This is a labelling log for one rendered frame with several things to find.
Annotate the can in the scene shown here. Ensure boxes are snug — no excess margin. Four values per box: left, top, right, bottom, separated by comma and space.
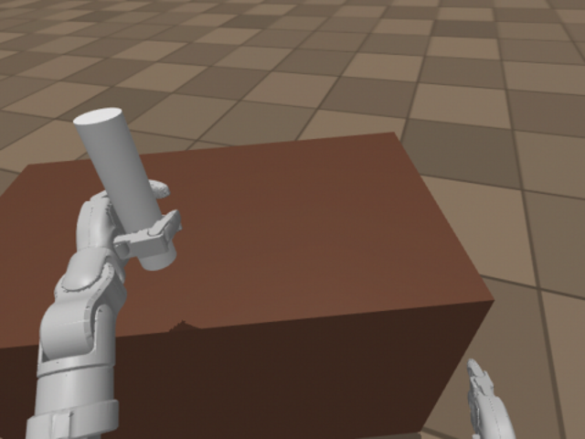
73, 108, 176, 271

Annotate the left robot hand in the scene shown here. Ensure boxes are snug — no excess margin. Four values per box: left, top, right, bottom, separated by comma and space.
76, 179, 183, 267

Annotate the left robot arm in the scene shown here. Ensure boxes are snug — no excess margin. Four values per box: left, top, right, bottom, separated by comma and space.
26, 247, 127, 439

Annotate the right robot hand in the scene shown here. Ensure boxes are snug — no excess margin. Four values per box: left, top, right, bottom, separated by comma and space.
467, 359, 516, 439

